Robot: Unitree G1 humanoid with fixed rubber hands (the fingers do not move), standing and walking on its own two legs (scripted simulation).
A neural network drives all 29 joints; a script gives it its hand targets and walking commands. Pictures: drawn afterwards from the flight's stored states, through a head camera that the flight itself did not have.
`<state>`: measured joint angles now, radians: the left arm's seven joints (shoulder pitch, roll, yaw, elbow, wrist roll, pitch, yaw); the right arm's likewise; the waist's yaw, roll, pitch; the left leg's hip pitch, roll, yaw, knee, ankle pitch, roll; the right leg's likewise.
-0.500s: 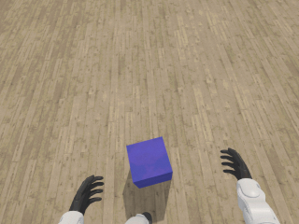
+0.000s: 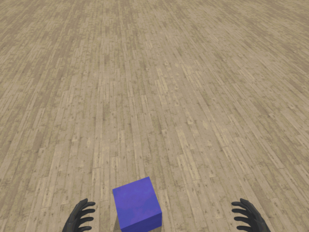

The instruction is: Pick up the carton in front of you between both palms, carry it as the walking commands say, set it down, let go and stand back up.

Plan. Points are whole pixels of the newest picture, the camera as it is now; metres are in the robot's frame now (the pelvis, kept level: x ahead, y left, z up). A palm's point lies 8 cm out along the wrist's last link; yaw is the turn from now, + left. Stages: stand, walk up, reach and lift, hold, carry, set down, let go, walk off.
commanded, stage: let go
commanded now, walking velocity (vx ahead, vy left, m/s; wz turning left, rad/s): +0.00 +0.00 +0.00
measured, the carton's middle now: (138, 208) +0.40 +0.13 -0.65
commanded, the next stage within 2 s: stand in 0.22 s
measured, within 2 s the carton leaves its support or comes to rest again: neither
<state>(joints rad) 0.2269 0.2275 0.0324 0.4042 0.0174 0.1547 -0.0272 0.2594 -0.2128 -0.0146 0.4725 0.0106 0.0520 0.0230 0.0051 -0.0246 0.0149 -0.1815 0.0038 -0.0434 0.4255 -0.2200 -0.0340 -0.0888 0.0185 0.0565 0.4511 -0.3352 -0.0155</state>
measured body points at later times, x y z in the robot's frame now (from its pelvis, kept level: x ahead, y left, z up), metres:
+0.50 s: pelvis +0.00 +0.03 -0.01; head +0.01 +0.06 +0.44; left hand +0.14 +0.31 -0.12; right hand +0.12 -0.28 -0.08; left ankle +0.01 +0.15 -0.74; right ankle -0.06 -0.11 -0.74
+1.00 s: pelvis +0.01 +0.03 +0.00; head +0.02 +0.06 +0.45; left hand +0.15 +0.32 -0.12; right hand +0.12 -0.27 -0.10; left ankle +0.01 +0.15 -0.74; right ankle -0.06 -0.11 -0.74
